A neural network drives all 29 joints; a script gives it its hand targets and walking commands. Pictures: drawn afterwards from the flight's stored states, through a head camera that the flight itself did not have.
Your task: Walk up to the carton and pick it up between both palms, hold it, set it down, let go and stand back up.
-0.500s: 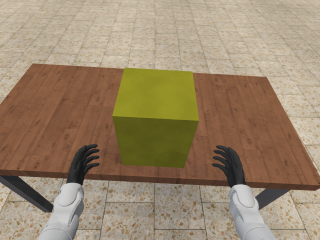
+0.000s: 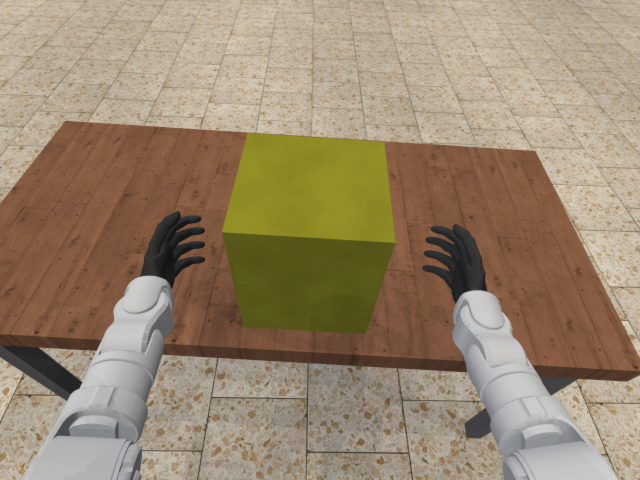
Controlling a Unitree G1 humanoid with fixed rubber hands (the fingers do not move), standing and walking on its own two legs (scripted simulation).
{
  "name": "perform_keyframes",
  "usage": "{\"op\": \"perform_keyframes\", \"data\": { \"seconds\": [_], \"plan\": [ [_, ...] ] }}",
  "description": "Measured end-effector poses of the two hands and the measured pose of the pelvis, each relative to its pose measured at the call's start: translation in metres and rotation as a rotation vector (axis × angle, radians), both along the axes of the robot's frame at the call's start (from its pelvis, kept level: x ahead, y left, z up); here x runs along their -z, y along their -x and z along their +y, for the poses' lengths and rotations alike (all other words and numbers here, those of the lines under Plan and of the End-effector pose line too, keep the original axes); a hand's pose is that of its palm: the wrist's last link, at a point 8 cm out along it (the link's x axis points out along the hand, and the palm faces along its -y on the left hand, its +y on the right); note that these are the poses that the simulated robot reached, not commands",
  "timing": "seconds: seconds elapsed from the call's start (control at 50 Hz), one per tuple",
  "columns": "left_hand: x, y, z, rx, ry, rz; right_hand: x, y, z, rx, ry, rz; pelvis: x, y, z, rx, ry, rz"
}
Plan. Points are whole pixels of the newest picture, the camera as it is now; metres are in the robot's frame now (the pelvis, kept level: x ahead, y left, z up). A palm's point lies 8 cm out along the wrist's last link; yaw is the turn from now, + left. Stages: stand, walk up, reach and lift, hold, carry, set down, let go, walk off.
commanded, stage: reach and lift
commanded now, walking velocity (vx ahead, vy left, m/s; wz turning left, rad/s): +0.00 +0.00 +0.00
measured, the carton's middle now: (310, 239) +0.48 +0.03 -0.01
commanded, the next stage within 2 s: none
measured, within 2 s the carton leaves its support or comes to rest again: neither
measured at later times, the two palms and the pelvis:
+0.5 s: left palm (171, 208) +0.43 +0.21 +0.10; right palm (473, 222) +0.43 -0.19 +0.10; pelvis +0.01 +0.00 +0.00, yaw -1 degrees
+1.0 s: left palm (178, 185) +0.46 +0.21 +0.11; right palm (467, 195) +0.46 -0.18 +0.12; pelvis +0.01 -0.01 +0.00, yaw +0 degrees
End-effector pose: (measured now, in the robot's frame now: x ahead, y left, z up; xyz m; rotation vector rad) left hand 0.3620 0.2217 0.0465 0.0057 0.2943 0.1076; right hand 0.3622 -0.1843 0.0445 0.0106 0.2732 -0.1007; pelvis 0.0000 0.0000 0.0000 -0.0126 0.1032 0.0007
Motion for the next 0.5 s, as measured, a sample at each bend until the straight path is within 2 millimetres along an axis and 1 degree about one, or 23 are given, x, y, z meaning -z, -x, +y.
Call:
{"op": "perform_keyframes", "data": {
  "seconds": [0.14, 0.32, 0.5],
  "plan": [
    [-0.017, -0.02, -0.001, 0.002, -0.004, -0.001, -0.016, -0.021, -0.001, 0.002, 0.002, -0.008, 0.0, 0.0, 0.0, 0.003, 0.002, 0.034],
    [-0.037, -0.047, -0.008, 0.012, -0.019, -0.007, -0.035, -0.048, -0.005, 0.016, 0.004, -0.005, 0.0, -0.003, -0.002, 0.01, 0.007, 0.074],
    [-0.051, -0.066, -0.01, 0.01, -0.021, -0.004, -0.052, -0.067, -0.006, 0.025, 0.008, -0.007, 0.0, -0.007, -0.004, 0.012, 0.007, 0.097]
  ]
}}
